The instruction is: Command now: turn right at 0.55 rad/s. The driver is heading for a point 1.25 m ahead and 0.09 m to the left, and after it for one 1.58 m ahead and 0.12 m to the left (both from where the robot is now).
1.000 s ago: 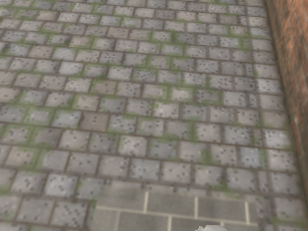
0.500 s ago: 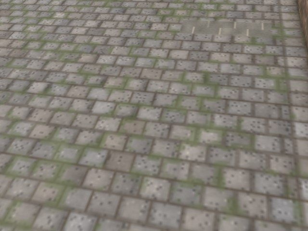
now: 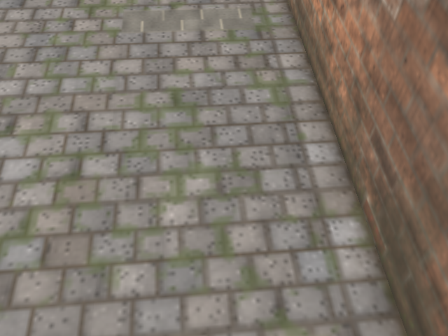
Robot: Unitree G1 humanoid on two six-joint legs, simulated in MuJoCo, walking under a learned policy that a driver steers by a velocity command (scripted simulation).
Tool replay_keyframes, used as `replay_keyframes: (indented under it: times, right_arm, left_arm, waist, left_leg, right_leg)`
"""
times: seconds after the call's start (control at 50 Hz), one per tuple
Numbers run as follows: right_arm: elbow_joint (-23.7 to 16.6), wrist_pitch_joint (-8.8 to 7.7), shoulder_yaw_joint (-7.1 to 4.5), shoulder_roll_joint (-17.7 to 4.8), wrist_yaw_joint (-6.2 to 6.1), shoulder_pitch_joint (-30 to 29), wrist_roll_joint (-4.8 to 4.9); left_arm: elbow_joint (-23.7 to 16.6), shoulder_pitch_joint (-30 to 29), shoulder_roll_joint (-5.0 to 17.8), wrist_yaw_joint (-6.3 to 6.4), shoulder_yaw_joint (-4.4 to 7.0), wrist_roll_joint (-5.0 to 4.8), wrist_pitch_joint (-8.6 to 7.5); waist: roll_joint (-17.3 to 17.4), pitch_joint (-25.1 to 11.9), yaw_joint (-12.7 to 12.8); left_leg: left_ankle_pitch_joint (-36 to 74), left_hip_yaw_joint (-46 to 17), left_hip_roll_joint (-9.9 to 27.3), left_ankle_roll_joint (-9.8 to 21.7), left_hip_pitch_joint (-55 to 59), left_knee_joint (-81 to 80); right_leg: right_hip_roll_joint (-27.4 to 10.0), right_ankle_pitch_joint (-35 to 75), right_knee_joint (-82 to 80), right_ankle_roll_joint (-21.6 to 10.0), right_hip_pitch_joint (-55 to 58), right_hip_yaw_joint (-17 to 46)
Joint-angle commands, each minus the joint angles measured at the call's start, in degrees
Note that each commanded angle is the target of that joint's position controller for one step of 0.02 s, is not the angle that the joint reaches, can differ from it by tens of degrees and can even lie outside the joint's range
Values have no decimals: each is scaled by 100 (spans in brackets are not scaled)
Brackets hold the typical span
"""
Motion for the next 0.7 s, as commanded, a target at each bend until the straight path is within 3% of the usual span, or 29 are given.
replay_keyframes:
  times: [0.02, 0.06, 0.08, 0.1, 0.12, 0.14, 0.16, 0.18, 0.2, 0.22, 0.24, 0.28, 0.32, 0.36, 0.44, 0.48, 0.5, 0.56, 0.6, 0.62, 0.64, 0.66, 0.68, 0.7]
  right_arm:
    - [-339, -60, -218, -832, 7, 134, 8]
    - [-377, -77, -250, -909, 14, 220, -10]
    - [-439, -71, -260, -936, 16, 97, -8]
    - [-447, -102, -258, -900, -3, 154, -54]
    - [-637, -173, -158, -534, 14, 272, -16]
    - [-1107, -139, -101, -455, 30, -193, -63]
    - [-1022, -142, -137, -678, 36, -476, -143]
    - [-947, -132, -118, -558, 65, -440, -77]
    - [-851, -138, -104, -507, 67, -372, -58]
    - [-739, -113, -102, -518, 47, -330, -155]
    - [-566, -66, -86, -434, 45, -53, -187]
    - [-362, -12, -70, -332, 89, 227, -185]
    - [-286, -41, -68, -307, 188, 164, -230]
    - [-426, -74, -114, -376, 295, -319, -210]
    - [-458, -157, -136, -274, 409, -675, -147]
    - [-449, -167, -140, -220, 425, -714, -169]
    - [-468, -190, -136, -163, 440, -685, -110]
    - [-458, -93, -176, -271, 518, -664, -68]
    - [-329, -125, -190, -233, 495, -385, -48]
    - [-134, -181, -199, -200, 438, 102, -43]
    - [115, -305, -284, -464, 386, 902, -56]
    - [44, -349, -409, -1315, 363, 1389, -3]
    - [184, -284, -412, -1256, 324, 1527, 78]
    - [172, -293, -351, -1065, 313, 1208, 39]
  left_arm:
    - [-563, -561, 132, 15, -45, -31, -119]
    - [-586, -510, 234, 72, -16, -6, -148]
    - [-507, -175, 182, 91, -11, 0, -208]
    - [-424, 184, 287, 139, 38, 48, -291]
    - [-397, 844, 926, 238, 212, 177, -384]
    - [-370, 1266, 1453, 296, 352, 10, -348]
    - [-339, 1397, 1151, 365, 314, -110, -291]
    - [-418, 1053, 906, 418, 249, -106, -251]
    - [-488, 683, 695, 439, 199, -80, -204]
    - [-549, 433, 496, 451, 155, -133, -216]
    - [-528, 298, 323, 444, 92, -129, -249]
    - [-434, 292, 133, 423, 7, -141, -364]
    - [-151, 829, 303, 399, 78, -140, -403]
    - [-77, 982, 492, 369, 174, -114, -395]
    - [98, 1347, 581, 354, 250, -77, -506]
    - [159, 1412, 517, 388, 251, -51, -559]
    - [226, 1406, 489, 349, 233, 5, -566]
    - [272, 1253, 537, 272, 274, 52, -572]
    - [379, 1106, 614, 288, 293, 65, -526]
    - [478, 1257, 482, 316, 264, 108, -506]
    - [449, 1180, 82, 265, 149, 186, -515]
    - [23, 879, -218, 181, 56, 168, -599]
    - [-52, 597, 283, 106, 177, 278, -644]
    - [60, 571, 289, 94, 151, 196, -710]
  waist:
    - [1060, -375, -139]
    - [1070, -419, -130]
    - [921, -409, 77]
    - [608, -429, 265]
    - [-782, -948, 443]
    - [-1328, -1005, 572]
    - [-590, -912, 758]
    - [-661, -508, 538]
    - [-389, -383, 334]
    - [-277, -408, 214]
    - [-329, -567, 64]
    - [-440, -767, -76]
    - [-765, -526, 95]
    - [-1005, -62, 252]
    - [-680, 113, 357]
    - [-671, 184, 376]
    - [-759, 255, 354]
    - [-725, 92, 326]
    - [-368, 34, 92]
    - [-71, -136, -70]
    - [851, -405, -408]
    - [1980, -489, -462]
    - [1497, -157, -510]
    - [1056, 335, -238]
  left_leg:
    - [2910, -792, 1286, 882, 102, -617]
    - [2093, -800, 1324, 733, 4, -423]
    - [1788, -696, 1260, 588, -242, -93]
    - [1431, -548, 1142, 360, -758, 511]
    - [-160, 70, 599, -28, -1798, 2440]
    - [-1981, -324, -293, -209, -3270, 3181]
    - [-1628, -988, -21, -250, -3551, 3518]
    - [-1232, -1000, -8, -257, -3675, 3752]
    - [-761, -1022, 115, -269, -3442, 3614]
    - [-298, -948, 134, -329, -2984, 3429]
    - [47, -872, 86, -365, -2408, 3345]
    - [448, -809, 27, -439, -1606, 2975]
    - [724, -612, -44, -431, -1718, 2654]
    - [919, -598, -19, -359, -2222, 2361]
    - [936, -664, 14, -219, -2352, 1863]
    - [741, -640, 0, -141, -2288, 1641]
    - [596, -644, 15, -107, -2078, 1543]
    - [90, -493, -70, 131, -1214, 978]
    - [19, -189, -284, 256, -232, 145]
    - [-106, -217, -419, 311, 576, -173]
    - [-707, -1577, 426, 458, 1495, -852]
    - [-2085, -4735, 1865, 977, 2219, -1955]
    - [-1991, -5355, 1959, 1264, 1897, -2327]
    - [-1189, -4674, 1754, 1181, 1479, -2087]
  right_leg:
    - [191, -67, -792, -88, 519, -430]
    - [300, -128, -1300, -141, 986, -610]
    - [394, 205, -1927, -186, 1492, -667]
    - [262, 670, -2635, -211, 2271, -168]
    - [-1277, 1139, -3253, -526, 3450, 2016]
    - [-2488, 2362, -3622, -1546, 3763, 4210]
    - [-2289, 2037, -3515, -1817, 3818, 3882]
    - [-2041, 2003, -3438, -1819, 3447, 3369]
    - [-1744, 2044, -3449, -1627, 3009, 2800]
    - [-1566, 2512, -3561, -1464, 2592, 2302]
    - [-1373, 3142, -3566, -1348, 2248, 1823]
    - [-1118, 2960, -3678, -1110, 1803, 1258]
    - [-1008, 507, -4178, -999, 1783, 1269]
    - [-1142, -841, -4561, -992, 1830, 1538]
    - [-1484, -1213, -4723, -1009, 2095, 1558]
    - [-1594, -1326, -4742, -1003, 2119, 1449]
    - [-1569, -1337, -4729, -971, 1908, 1327]
    - [-1580, -1516, -4479, -976, 1595, 991]
    - [-1439, -1609, -3945, -900, 1139, 639]
    - [-1193, -1594, -3214, -830, 813, 347]
    - [-653, -886, -1369, -626, 178, -454]
    - [116, -1373, 353, -341, -1638, -608]
    - [81, -1182, 880, -373, -2206, 82]
    - [-282, -629, 945, -397, -2173, 248]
